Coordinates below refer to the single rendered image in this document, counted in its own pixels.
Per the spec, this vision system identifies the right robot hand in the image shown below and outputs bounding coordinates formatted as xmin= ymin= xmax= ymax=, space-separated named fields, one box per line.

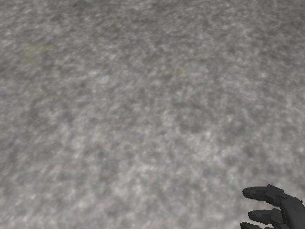
xmin=240 ymin=184 xmax=305 ymax=229

